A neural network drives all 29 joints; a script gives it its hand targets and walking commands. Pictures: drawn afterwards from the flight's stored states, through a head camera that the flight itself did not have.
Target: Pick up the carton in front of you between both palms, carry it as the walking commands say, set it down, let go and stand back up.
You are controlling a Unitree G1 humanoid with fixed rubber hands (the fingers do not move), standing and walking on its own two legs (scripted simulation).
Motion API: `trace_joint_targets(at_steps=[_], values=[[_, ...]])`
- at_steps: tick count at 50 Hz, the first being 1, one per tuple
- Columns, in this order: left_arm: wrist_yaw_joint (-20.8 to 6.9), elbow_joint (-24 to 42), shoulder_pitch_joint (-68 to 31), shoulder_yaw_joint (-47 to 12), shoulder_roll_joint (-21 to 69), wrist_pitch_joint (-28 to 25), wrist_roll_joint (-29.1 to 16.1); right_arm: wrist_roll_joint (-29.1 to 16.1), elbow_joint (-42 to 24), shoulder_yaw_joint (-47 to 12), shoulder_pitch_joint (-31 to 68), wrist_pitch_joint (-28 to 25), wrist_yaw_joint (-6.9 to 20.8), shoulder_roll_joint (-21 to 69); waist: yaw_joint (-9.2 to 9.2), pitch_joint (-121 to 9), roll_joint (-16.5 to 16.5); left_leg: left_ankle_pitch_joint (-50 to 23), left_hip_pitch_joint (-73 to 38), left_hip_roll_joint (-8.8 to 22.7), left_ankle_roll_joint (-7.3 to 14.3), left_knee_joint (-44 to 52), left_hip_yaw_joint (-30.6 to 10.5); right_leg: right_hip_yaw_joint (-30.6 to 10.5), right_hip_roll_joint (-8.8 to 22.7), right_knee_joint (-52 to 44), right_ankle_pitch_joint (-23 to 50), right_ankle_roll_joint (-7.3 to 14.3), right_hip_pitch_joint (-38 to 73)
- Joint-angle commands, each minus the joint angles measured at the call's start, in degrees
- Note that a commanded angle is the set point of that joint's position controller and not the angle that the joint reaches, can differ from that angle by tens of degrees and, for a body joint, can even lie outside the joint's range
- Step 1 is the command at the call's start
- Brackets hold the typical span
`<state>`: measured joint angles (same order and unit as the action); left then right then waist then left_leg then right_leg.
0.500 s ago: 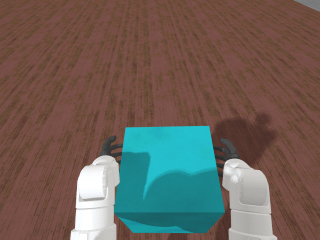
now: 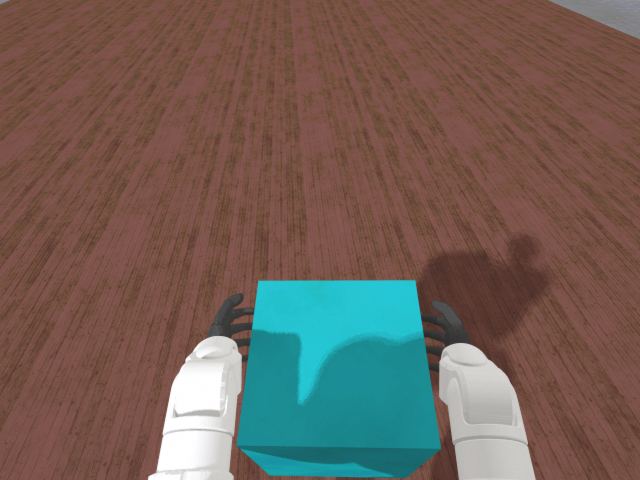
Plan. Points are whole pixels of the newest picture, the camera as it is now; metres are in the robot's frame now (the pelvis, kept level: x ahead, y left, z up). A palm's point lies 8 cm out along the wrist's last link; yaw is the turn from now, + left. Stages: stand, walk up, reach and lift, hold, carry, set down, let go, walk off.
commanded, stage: carry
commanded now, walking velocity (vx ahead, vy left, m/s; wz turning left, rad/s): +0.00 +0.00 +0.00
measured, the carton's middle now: (336, 385) +0.29 +0.00 -0.05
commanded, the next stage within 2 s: hold in 1.18 s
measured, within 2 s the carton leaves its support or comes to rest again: neither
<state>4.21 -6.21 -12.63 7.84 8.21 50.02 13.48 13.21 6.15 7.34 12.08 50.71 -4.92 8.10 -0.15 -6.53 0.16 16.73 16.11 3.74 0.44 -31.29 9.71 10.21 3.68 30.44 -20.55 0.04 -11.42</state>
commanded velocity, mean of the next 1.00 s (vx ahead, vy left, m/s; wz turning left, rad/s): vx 0.00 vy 0.00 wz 0.00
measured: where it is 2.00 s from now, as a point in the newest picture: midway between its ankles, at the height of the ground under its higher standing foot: outside the picture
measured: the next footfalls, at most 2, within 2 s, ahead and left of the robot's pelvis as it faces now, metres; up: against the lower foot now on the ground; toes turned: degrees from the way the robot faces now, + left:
none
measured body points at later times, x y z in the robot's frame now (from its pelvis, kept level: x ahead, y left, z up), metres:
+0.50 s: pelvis -0.03 +0.00 +0.00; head -0.06 +0.00 +0.45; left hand +0.27 +0.15 +0.04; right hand +0.27 -0.15 +0.04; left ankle +0.00 +0.11 -0.73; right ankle -0.05 -0.10 -0.73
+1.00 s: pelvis -0.05 -0.01 +0.00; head -0.07 -0.01 +0.45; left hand +0.26 +0.14 +0.04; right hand +0.26 -0.16 +0.04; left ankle +0.00 +0.11 -0.73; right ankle -0.05 -0.10 -0.73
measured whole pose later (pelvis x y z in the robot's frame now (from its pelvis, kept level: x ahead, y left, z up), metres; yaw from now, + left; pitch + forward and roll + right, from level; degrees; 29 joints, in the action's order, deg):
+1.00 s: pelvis -0.05 -0.01 +0.00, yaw +0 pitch +2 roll +0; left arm 1.8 -12.7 -15.0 11.4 8.7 41.5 15.2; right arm 15.1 12.5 10.6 14.3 42.5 -2.4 8.6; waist -0.1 -6.0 0.0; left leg 11.4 19.1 4.5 0.2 -29.2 9.3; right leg 10.5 2.9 30.2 -16.5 1.5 -15.2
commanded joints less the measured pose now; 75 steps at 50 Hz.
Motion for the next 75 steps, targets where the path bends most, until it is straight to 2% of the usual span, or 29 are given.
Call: trace_joint_targets(at_steps=[1, 6, 11, 16, 20, 27, 59, 60, 61, 64, 65, 66, 71, 75], values=[[-17.1, -0.2, -25.8, -30.4, 54.5, -5.6, -16.2, -16.7, -2.0, -30.4, 28.7, -6.5, 17.5, 54.4, -0.01, -12.4, -0.3, -20.1, -6.4, 6.0, 0.9, 3.6, -5.7, -5.3, 6.1, -4.5, 19.0, 0.4, 1.8], [-17.4, -7.8, -28.3, -24.0, 52.9, -11.4, -11.3, -11.8, 5.2, -24.0, 31.2, -12.4, 17.5, 52.4, 0.08, -11.4, -0.2, -16.5, -5.7, 6.0, 0.8, 5.0, -6.0, -5.7, 6.0, -6.0, 14.4, 0.6, 0.6], [-17.7, -10.5, -30.2, -23.2, 54.5, -14.1, -10.4, -11.0, 7.8, -23.5, 33.6, -15.2, 18.0, 54.1, 0.05, -12.4, -0.2, -15.2, -5.8, 5.9, 0.8, 5.4, -6.3, -5.9, 6.0, -6.2, 12.8, 0.8, 0.7], [-17.5, -7.3, -28.0, -26.7, 55.4, -11.9, -12.6, -13.3, 4.5, -27.2, 31.6, -13.0, 17.9, 55.0, 0.01, -13.5, -0.3, -16.3, -5.8, 6.0, 0.7, 5.1, -6.5, -5.8, 6.1, -5.7, 13.6, 0.9, 0.8], [-17.2, -6.6, -26.2, -26.5, 54.1, -10.2, -12.4, -13.1, 3.9, -26.8, 29.7, -11.3, 17.6, 53.6, 0.04, -13.1, -0.4, -16.6, -5.3, 6.1, 0.7, 5.0, -6.4, -5.8, 6.1, -5.5, 14.2, 0.8, 0.2], [-17.1, -4.7, -27.7, -27.7, 54.4, -10.3, -13.4, -13.9, 1.9, -27.9, 31.1, -11.4, 17.5, 53.7, 0.05, -12.6, -0.3, -14.7, -4.7, 6.1, 0.6, 5.4, -6.5, -6.1, 6.1, -6.0, 12.5, 1.0, -0.8], [-17.2, -4.9, -26.7, -27.8, 54.4, -10.1, -13.4, -14.1, 1.8, -28.2, 30.4, -11.2, 17.5, 53.7, 0.02, -13.2, -0.1, -13.6, -4.1, 6.0, 0.1, 5.1, -6.1, -6.6, 6.0, -6.0, 13.2, 1.5, -1.6], [-17.7, -2.9, -21.6, -26.6, 55.4, -9.9, -12.8, -13.5, 3.3, -26.8, 25.5, -11.2, 18.0, 55.1, -0.46, -7.1, 2.6, -23.2, -14.8, -9.6, 1.7, 6.7, -12.8, -16.0, -7.0, -10.0, 28.2, 1.5, 3.1], [-17.5, -2.0, -22.1, -25.8, 53.7, -10.6, -12.8, -12.6, 1.5, -26.4, 26.2, -12.1, 17.6, 53.5, 0.06, -11.1, 2.2, -21.7, -16.4, -8.5, 1.9, 7.7, -14.1, -17.4, -5.6, -9.3, 30.2, 1.5, 7.3], [-17.3, -2.1, -23.6, -26.6, 53.6, -10.7, -12.4, -12.4, 2.0, -26.4, 27.3, -12.7, 17.1, 53.6, 0.23, -9.6, 1.5, -24.7, -18.0, -8.7, 0.9, 8.3, -14.4, -16.9, -6.4, -10.2, 29.8, 1.1, 8.0], [-17.7, -1.6, -24.9, -27.2, 52.8, -10.8, -12.4, -11.2, 2.6, -25.0, 26.0, -12.8, 16.8, 52.4, 1.04, -8.6, 2.6, -22.1, -14.0, -8.7, 0.3, 9.0, -14.0, -16.7, -6.9, -11.1, 26.8, 1.3, 12.3], [-17.8, -2.2, -25.7, -27.0, 53.1, -10.9, -12.5, -11.2, 2.7, -25.0, 27.4, -12.8, 16.9, 52.8, 0.89, -7.9, 1.3, -20.2, -14.0, -9.1, 0.3, 9.3, -14.0, -16.6, -6.7, -11.1, 26.1, 1.3, 11.9], [-17.8, -6.1, -26.0, -24.0, 53.6, -10.9, -10.5, -12.3, 4.3, -25.5, 31.9, -12.5, 18.3, 53.6, -0.90, -5.5, 1.1, -13.7, -14.8, -9.0, 1.0, 10.3, -13.7, -16.1, -6.6, -12.1, 17.6, 0.7, 9.1], [-18.2, -13.4, -34.6, -18.6, 54.9, -11.7, -8.4, -9.7, 11.5, -20.5, 40.7, -13.7, 19.9, 52.3, -1.58, -0.3, 0.7, -1.9, -12.1, -8.3, 1.2, 10.5, -13.7, -15.2, -6.7, -12.0, 2.9, 1.8, 4.6]])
